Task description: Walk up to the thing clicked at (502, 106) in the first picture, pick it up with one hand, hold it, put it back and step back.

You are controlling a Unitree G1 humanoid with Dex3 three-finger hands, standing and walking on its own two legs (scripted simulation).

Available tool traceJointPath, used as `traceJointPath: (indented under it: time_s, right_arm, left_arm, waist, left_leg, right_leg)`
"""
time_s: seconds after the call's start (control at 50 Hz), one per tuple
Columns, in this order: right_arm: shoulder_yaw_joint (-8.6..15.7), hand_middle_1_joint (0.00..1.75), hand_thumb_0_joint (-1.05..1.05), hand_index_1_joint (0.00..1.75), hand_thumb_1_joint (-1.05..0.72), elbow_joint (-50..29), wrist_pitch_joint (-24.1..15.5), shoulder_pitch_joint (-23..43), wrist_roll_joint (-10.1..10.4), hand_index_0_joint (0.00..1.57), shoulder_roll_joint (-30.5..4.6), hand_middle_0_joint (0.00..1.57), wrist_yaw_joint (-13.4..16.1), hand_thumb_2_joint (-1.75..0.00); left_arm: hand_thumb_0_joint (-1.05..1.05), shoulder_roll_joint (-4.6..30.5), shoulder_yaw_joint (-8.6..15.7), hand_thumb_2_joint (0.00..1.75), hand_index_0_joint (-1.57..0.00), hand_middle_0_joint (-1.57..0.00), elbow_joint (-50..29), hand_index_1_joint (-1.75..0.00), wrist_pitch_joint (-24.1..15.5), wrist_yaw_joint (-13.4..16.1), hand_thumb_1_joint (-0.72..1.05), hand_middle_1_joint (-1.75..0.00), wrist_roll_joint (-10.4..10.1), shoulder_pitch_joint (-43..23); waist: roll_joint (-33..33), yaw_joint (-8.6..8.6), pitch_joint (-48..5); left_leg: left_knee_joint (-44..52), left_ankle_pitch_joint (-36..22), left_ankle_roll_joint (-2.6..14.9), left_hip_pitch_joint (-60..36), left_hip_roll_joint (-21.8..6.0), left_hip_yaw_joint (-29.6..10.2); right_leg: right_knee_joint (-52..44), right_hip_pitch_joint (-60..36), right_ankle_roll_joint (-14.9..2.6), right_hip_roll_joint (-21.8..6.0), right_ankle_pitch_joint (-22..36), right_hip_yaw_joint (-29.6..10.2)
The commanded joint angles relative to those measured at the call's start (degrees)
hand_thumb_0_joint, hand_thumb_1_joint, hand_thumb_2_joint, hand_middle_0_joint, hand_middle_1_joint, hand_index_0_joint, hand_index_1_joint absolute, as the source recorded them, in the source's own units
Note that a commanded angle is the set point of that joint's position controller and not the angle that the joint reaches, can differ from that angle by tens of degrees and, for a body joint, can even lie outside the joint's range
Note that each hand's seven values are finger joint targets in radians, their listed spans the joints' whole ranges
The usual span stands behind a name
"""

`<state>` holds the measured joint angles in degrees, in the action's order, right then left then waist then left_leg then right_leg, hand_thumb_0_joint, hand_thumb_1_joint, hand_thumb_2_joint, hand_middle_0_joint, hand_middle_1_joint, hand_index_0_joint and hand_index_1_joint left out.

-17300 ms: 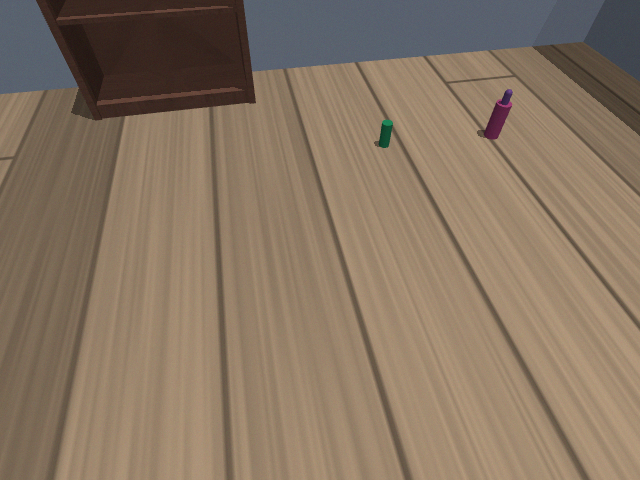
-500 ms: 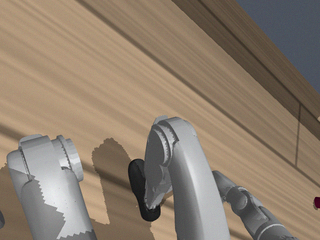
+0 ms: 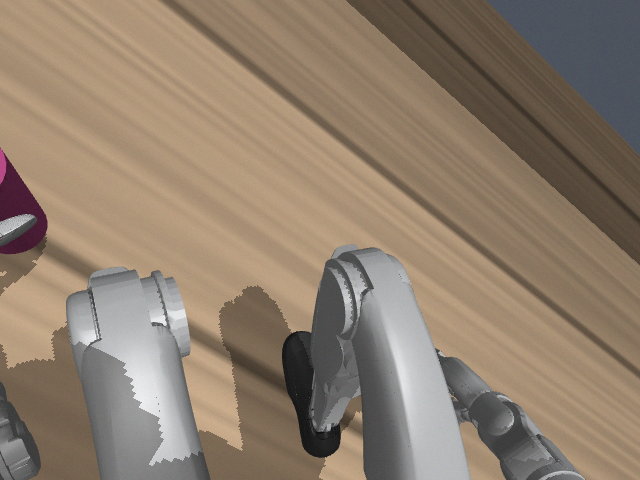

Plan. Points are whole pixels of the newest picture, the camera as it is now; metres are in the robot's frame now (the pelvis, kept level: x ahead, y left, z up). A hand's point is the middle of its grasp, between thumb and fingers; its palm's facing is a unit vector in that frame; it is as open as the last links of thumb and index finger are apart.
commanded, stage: settle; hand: left
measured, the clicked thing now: out of the picture +0.40 +0.31 -0.09
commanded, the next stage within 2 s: lift in 1.52 s
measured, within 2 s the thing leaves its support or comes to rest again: neither
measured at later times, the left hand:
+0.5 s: hand out of the picture +0.39 +0.34 +0.00, palm faces +0.44 -0.90 -0.03, open 11.1 cm
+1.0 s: hand out of the picture +0.39 +0.33 +0.05, palm faces +0.45 -0.89 -0.02, open 11.1 cm
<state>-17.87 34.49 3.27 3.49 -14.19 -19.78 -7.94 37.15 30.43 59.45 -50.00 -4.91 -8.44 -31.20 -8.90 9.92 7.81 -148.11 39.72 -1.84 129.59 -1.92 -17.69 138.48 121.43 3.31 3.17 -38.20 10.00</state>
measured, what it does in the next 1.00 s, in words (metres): rises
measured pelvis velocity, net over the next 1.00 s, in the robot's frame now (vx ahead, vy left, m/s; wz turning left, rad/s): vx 0.01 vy -0.01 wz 0.13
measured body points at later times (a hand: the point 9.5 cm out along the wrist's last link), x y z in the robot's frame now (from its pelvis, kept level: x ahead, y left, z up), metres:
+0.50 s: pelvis +0.01 -0.01 +0.04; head +0.20 +0.09 +0.43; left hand +0.36 +0.39 +0.01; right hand +0.21 -0.24 -0.07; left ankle +0.08 +0.13 -0.26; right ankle +0.12 -0.12 -0.26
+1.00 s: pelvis +0.01 -0.01 +0.07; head +0.21 +0.07 +0.47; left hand +0.37 +0.38 +0.05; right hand +0.20 -0.26 -0.05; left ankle +0.08 +0.13 -0.26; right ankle +0.12 -0.12 -0.26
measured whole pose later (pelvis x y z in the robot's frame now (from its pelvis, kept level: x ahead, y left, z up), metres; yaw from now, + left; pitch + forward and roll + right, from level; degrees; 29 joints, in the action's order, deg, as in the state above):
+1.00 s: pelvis +0.01 -0.01 +0.07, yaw +8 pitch +32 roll -5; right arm -2.5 37.2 2.8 -3.6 -3.7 -16.7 -2.7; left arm 25.0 30.1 47.7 -33.5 -10.7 -10.2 -31.7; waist -1.4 4.8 -6.1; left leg -131.3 39.3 -2.1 124.2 -2.8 -7.8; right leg 128.9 120.1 0.8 0.3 -40.7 3.4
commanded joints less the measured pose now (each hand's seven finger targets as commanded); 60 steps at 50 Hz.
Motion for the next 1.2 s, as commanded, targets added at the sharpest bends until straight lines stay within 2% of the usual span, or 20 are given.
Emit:
traceJointPath:
  time_s: [0.0, 0.06, 0.1, 0.18, 0.24, 0.28, 0.32, 0.34, 0.38, 0.5, 0.52, 0.54, 0.66, 0.7, 0.82, 0.86, 0.9, 1.0, 1.04, 1.18]
  right_arm:
    - [8.6, 0.30, 0.00, 0.30, -0.89, -2.2, 0.0, -4.5, 1.9, 0.20, -16.0, 0.20, 1.3, -0.90]
    - [9.8, 0.30, 0.00, 0.30, -0.89, -3.0, 0.2, -4.9, 3.4, 0.20, -15.1, 0.20, 1.6, -0.90]
    - [11.4, 0.30, 0.00, 0.30, -0.89, -2.6, 0.5, -6.1, 4.3, 0.20, -14.8, 0.20, 2.1, -0.90]
    - [12.9, 0.30, 0.00, 0.30, -0.89, -2.5, 0.7, -7.0, 6.1, 0.20, -13.3, 0.20, 2.6, -0.90]
    - [14.0, 0.30, 0.00, 0.30, -0.89, -1.7, 0.7, -8.9, 6.9, 0.20, -12.5, 0.20, 3.1, -0.90]
    - [14.5, 0.30, 0.00, 0.30, -0.89, -1.7, 0.8, -8.8, 7.3, 0.20, -11.5, 0.20, 3.2, -0.90]
    - [14.9, 0.30, 0.00, 0.30, -0.89, -1.8, 0.5, -9.1, 7.8, 0.20, -10.8, 0.20, 3.5, -0.90]
    - [15.2, 0.30, 0.00, 0.30, -0.89, -1.1, 0.4, -9.6, 7.9, 0.20, -10.8, 0.20, 3.7, -0.90]
    - [15.6, 0.30, 0.00, 0.30, -0.89, -1.4, 0.0, -9.3, 8.2, 0.20, -10.4, 0.20, 3.8, -0.90]
    - [17.0, 0.30, 0.00, 0.30, -0.89, -1.8, -0.1, -10.0, 9.1, 0.20, -10.2, 0.20, 4.5, -0.90]
    - [17.0, 0.30, 0.00, 0.30, -0.89, -2.2, -0.1, -9.8, 9.4, 0.20, -9.9, 0.20, 4.6, -0.90]
    - [17.3, 0.30, 0.00, 0.30, -0.89, -1.4, -0.1, -11.1, 9.3, 0.20, -9.9, 0.20, 4.7, -0.90]
    - [18.2, 0.30, 0.00, 0.30, -0.90, -1.6, -0.5, -11.0, 9.8, 0.20, -9.0, 0.20, 5.3, -0.90]
    - [18.4, 0.30, 0.00, 0.30, -0.90, -1.4, -0.7, -11.4, 9.8, 0.20, -8.7, 0.20, 5.4, -0.90]
    - [19.0, 0.30, 0.00, 0.30, -0.90, -1.2, -1.3, -12.4, 10.3, 0.20, -8.9, 0.20, 5.7, -0.90]
    - [19.5, 0.30, 0.00, 0.30, -0.90, -1.1, -1.3, -12.7, 10.3, 0.20, -8.7, 0.20, 5.9, -0.90]
    - [19.5, 0.30, 0.00, 0.30, -0.90, -1.2, -1.4, -12.6, 10.4, 0.20, -8.3, 0.20, 5.9, -0.90]
    - [19.9, 0.30, 0.00, 0.30, -0.90, -0.5, -1.8, -13.5, 10.5, 0.20, -8.2, 0.20, 6.1, -0.90]
    - [20.0, 0.30, 0.00, 0.30, -0.91, -0.6, -2.1, -13.1, 10.6, 0.20, -8.2, 0.20, 6.1, -0.90]
    - [20.3, 0.30, 0.00, 0.30, -0.90, -0.6, -2.5, -13.5, 10.6, 0.20, -7.6, 0.20, 6.2, -0.90]
  left_arm:
    - [0.00, 9.9, 0.8, 1.40, -1.42, -1.42, -15.7, -1.59, -1.0, -0.4, 0.11, -1.57, -1.4, -12.3]
    - [0.00, 6.3, -1.4, 1.40, -1.43, -1.42, -15.3, -1.60, 1.6, -0.7, 0.11, -1.58, -1.4, -9.8]
    - [0.00, 9.9, 0.8, 1.39, -1.43, -1.42, -22.0, -1.60, 2.6, -0.7, 0.10, -1.58, -1.1, -12.6]
    - [0.00, 2.2, -2.8, 1.36, -1.43, -1.42, -19.2, -1.59, 5.8, -1.8, 0.07, -1.57, -2.4, -8.5]
    - [0.00, 6.8, 0.7, 1.35, -1.41, -1.39, -25.1, -1.57, 6.2, -1.8, 0.07, -1.55, -2.7, -12.6]
    - [0.00, 3.7, -1.9, 1.35, -1.41, -1.39, -24.1, -1.56, 7.1, -2.6, 0.08, -1.56, -2.5, -12.2]
    - [0.00, 1.6, -2.2, 1.35, -1.42, -1.40, -21.1, -1.56, 8.0, -3.3, 0.08, -1.55, -3.1, -10.6]
    - [0.00, 3.3, -0.6, 1.34, -1.40, -1.38, -22.7, -1.55, 7.9, -3.6, 0.09, -1.54, -3.5, -12.5]
    - [0.00, 1.7, -1.8, 1.33, -1.39, -1.37, -21.1, -1.54, 8.6, -4.3, 0.07, -1.53, -3.5, -11.5]
    - [0.00, 4.3, 1.6, 1.31, -1.37, -1.35, -23.3, -1.52, 9.9, -4.8, 0.06, -1.51, -3.2, -12.3]
    - [0.00, 2.8, 0.5, 1.31, -1.36, -1.35, -22.9, -1.52, 10.2, -4.8, 0.05, -1.51, -3.1, -11.6]
    - [0.00, 3.8, 2.1, 1.31, -1.35, -1.34, -25.9, -1.51, 10.0, -4.7, 0.05, -1.50, -3.3, -14.1]
    - [0.00, 3.9, 2.4, 1.28, -1.33, -1.31, -25.2, -1.48, 11.1, -4.8, 0.01, -1.47, -2.9, -13.7]
    - [0.00, 1.9, 0.7, 1.29, -1.32, -1.31, -24.5, -1.48, 11.5, -5.4, 0.02, -1.47, -2.9, -14.1]
    - [0.00, 0.9, 1.4, 1.29, -1.32, -1.31, -22.6, -1.48, 12.6, -5.9, 0.02, -1.47, -3.3, -13.2]
    - [0.00, 3.3, 2.8, 1.29, -1.34, -1.32, -24.8, -1.48, 12.6, -5.5, 0.02, -1.47, -2.7, -14.5]
    - [0.00, 0.8, 1.4, 1.28, -1.33, -1.31, -23.9, -1.47, 12.6, -6.0, 0.02, -1.46, -2.6, -13.7]
    - [0.00, 2.4, 3.0, 1.29, -1.33, -1.31, -25.0, -1.48, 12.4, -5.6, 0.00, -1.47, -2.5, -15.8]
    - [0.00, 0.3, 1.8, 1.29, -1.33, -1.31, -21.5, -1.48, 13.0, -5.7, 0.00, -1.47, -2.4, -13.3]
    - [0.00, 0.3, 1.3, 1.29, -1.32, -1.30, -22.5, -1.47, 12.8, -5.8, -0.01, -1.46, -1.9, -15.3]
  waist:
    - [26.6, -0.19, -37.1]
    - [26.5, -0.51, -37.0]
    - [27.5, -2.30, -40.1]
    - [25.5, -2.05, -40.7]
    - [24.6, -3.41, -43.2]
    - [23.1, -2.80, -43.3]
    - [19.2, -2.45, -43.3]
    - [19.2, -2.92, -43.4]
    - [18.4, -3.46, -44.2]
    - [20.5, -5.83, -49.0]
    - [20.0, -5.47, -49.2]
    - [20.4, -5.68, -49.8]
    - [17.6, -5.84, -49.3]
    - [17.5, -5.13, -49.7]
    - [16.9, -5.32, -49.3]
    - [17.2, -6.25, -51.2]
    - [17.5, -5.81, -50.0]
    - [17.4, -6.16, -50.7]
    - [16.5, -6.07, -49.3]
    - [16.8, -6.04, -50.1]
  left_leg:
    - [19.9, -3.4, 1.47, -22.9, -1.1, 7.7]
    - [22.8, -0.4, 1.46, -23.3, -0.9, 7.6]
    - [23.7, -0.8, 1.44, -25.5, -0.8, 8.2]
    - [24.8, -3.6, 1.51, -26.3, -0.4, 8.8]
    - [24.7, -4.1, 1.89, -25.7, -0.3, 9.8]
    - [25.2, -3.9, 2.17, -25.0, -0.1, 10.4]
    - [24.7, -3.5, 2.71, -23.1, 0.0, 11.0]
    - [24.8, -3.8, 2.77, -22.6, 0.2, 11.5]
    - [25.1, -4.3, 2.83, -23.2, 0.0, 11.9]
    - [27.5, -6.8, 2.34, -28.0, 0.1, 12.6]
    - [28.1, -6.9, 2.36, -28.1, 0.1, 12.6]
    - [28.1, -8.1, 2.21, -29.0, 0.0, 12.6]
    - [28.6, -6.4, 3.07, -26.6, 0.1, 14.0]
    - [29.0, -6.2, 3.05, -26.9, 0.0, 14.2]
    - [30.4, -8.0, 2.97, -28.9, -0.1, 13.9]
    - [31.0, -7.8, 2.98, -30.3, -0.1, 14.2]
    - [32.0, -7.6, 2.86, -30.4, 0.0, 14.2]
    - [32.7, -7.3, 2.92, -31.4, 0.0, 14.5]
    - [33.3, -6.9, 3.01, -31.4, 0.0, 14.5]
    - [34.5, -6.5, 2.98, -32.6, 0.1, 14.8]
  right_leg:
    - [-12.0, -14.0, -4.83, 1.6, 8.7, 4.1]
    - [-12.9, -11.9, -5.01, 1.2, 5.8, 4.1]
    - [-13.6, -11.7, -5.29, 1.0, 5.8, 3.1]
    - [-14.0, -10.7, -5.58, 0.7, 7.5, 2.1]
    - [-15.0, -12.6, -5.44, 0.5, 7.8, 1.1]
    - [-16.0, -13.2, -5.40, 0.4, 7.2, 0.5]
    - [-17.9, -15.1, -5.03, 0.5, 7.1, -0.2]
    - [-18.1, -16.1, -4.92, 0.3, 7.1, -0.6]
    - [-18.6, -15.9, -4.99, 0.2, 7.0, -1.2]
    - [-18.9, -16.9, -5.34, -0.4, 7.9, -1.7]
    - [-18.9, -17.1, -5.40, -0.5, 7.8, -1.7]
    - [-18.9, -17.5, -5.38, -0.6, 8.9, -1.9]
    - [-22.0, -19.7, -4.91, -0.8, 7.5, -3.5]
    - [-22.9, -20.7, -4.84, -0.9, 7.1, -4.1]
    - [-23.0, -20.4, -5.07, -1.0, 8.5, -3.5]
    - [-23.8, -20.7, -5.17, -0.9, 8.0, -3.9]
    - [-24.0, -20.3, -5.26, -1.1, 7.6, -3.8]
    - [-24.7, -20.8, -5.28, -1.1, 7.2, -4.2]
    - [-25.2, -20.3, -5.31, -1.2, 6.7, -4.2]
    - [-26.4, -20.7, -5.46, -1.2, 6.0, -4.6]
